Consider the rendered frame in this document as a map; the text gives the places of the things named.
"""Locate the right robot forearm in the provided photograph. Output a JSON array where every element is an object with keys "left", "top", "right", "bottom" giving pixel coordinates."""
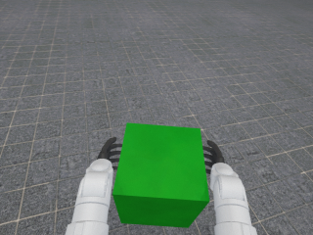
[{"left": 210, "top": 163, "right": 257, "bottom": 235}]

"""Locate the left robot hand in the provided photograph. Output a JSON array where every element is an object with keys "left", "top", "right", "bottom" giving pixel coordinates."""
[{"left": 97, "top": 137, "right": 122, "bottom": 170}]

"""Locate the left robot forearm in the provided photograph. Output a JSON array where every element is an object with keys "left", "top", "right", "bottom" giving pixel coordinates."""
[{"left": 65, "top": 159, "right": 113, "bottom": 235}]

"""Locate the right robot hand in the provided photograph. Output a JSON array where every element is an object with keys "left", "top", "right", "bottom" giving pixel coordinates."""
[{"left": 202, "top": 140, "right": 225, "bottom": 175}]

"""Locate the carton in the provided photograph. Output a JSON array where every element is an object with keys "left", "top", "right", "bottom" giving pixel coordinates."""
[{"left": 112, "top": 122, "right": 210, "bottom": 228}]

